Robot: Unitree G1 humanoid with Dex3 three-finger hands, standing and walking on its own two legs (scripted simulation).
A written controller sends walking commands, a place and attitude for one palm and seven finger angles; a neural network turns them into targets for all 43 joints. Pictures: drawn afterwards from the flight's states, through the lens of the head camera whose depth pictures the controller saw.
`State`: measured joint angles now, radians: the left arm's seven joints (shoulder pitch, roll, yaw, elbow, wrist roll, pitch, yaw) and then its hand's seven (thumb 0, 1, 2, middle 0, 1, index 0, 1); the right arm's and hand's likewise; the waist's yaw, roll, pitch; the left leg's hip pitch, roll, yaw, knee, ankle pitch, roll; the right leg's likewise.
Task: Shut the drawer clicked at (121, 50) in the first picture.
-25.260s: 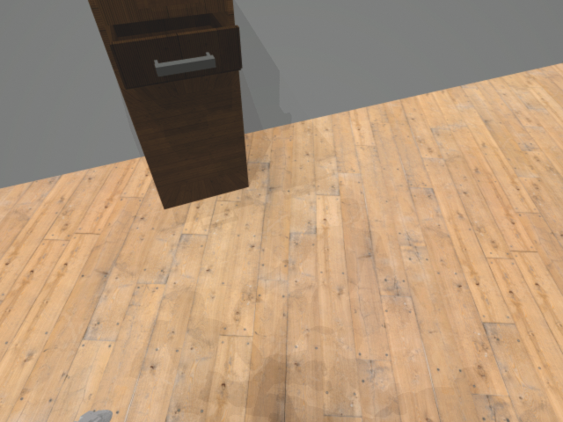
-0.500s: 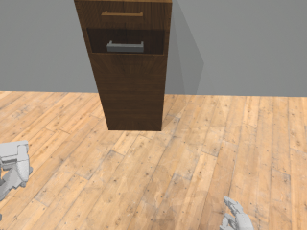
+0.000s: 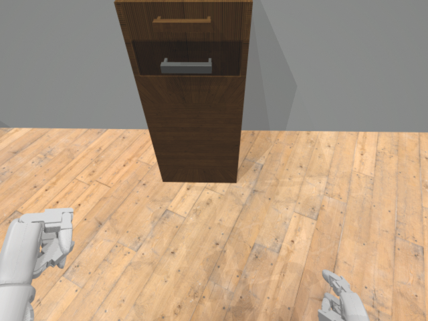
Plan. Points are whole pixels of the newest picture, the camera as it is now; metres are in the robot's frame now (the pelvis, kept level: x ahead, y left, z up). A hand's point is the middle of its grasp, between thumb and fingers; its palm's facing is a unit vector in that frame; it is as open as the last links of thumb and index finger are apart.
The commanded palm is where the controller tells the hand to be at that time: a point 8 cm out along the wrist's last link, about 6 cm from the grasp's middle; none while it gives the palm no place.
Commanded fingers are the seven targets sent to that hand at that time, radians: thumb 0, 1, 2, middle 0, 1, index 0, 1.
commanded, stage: let the arm hang, fingers relaxed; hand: left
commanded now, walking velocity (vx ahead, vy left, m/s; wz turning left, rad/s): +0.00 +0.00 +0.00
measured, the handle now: (187, 64) +0.93 +0.16 +0.00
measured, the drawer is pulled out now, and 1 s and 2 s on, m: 0.00 0.00 0.00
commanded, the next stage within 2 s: look to check the result in 1.04 s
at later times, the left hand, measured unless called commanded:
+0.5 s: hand out of the picture -0.04 +0.22 -0.16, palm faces -0.02 -0.96 -0.29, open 5.1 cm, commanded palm none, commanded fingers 0.00 0.90 0.90 -0.24 -0.34 -0.24 -0.34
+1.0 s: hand out of the picture +0.06 +0.19 -0.15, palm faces -0.03 -0.97 -0.26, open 7.4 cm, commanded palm none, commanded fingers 0.00 0.90 0.90 -0.20 -0.30 -0.20 -0.30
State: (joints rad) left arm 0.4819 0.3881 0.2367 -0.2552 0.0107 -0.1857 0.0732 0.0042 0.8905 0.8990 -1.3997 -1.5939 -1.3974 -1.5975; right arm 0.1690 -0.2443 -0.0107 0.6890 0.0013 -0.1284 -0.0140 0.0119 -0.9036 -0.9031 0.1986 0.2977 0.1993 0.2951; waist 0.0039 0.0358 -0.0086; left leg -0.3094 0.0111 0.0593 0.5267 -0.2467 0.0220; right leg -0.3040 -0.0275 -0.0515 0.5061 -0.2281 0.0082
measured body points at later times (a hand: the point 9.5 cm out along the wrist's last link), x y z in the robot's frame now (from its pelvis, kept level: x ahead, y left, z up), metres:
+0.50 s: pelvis -0.02 +0.00 +0.01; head +0.01 -0.01 +0.46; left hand -0.03 +0.27 -0.14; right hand -0.04 -0.24 -0.15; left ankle +0.02 +0.10 -0.74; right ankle +0.02 -0.12 -0.74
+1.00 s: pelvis -0.01 -0.01 +0.01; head +0.00 -0.02 +0.46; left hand +0.06 +0.24 -0.13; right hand +0.02 -0.26 -0.15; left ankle +0.02 +0.10 -0.74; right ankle +0.02 -0.12 -0.74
